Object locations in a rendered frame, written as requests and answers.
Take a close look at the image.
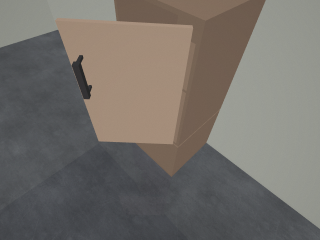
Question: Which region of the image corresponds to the cupboard door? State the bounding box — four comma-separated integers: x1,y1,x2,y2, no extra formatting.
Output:
55,18,193,145

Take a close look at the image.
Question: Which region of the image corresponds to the handle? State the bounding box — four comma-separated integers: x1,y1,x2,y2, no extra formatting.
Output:
71,55,92,100

